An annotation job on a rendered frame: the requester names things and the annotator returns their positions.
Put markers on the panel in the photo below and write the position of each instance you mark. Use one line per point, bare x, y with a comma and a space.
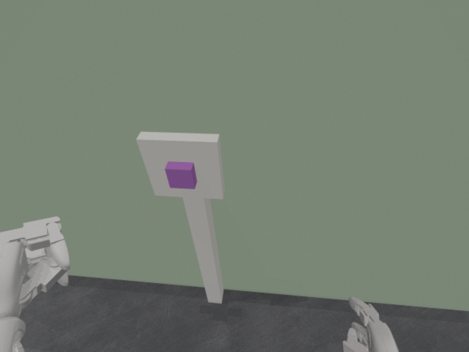
204, 150

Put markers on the robot right hand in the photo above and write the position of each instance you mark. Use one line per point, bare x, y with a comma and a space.
377, 336

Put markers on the robot left hand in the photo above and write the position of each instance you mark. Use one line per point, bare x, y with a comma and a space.
46, 252

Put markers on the button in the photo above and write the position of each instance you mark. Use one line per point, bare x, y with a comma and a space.
181, 174

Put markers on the left robot forearm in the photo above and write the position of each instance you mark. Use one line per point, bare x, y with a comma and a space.
12, 329

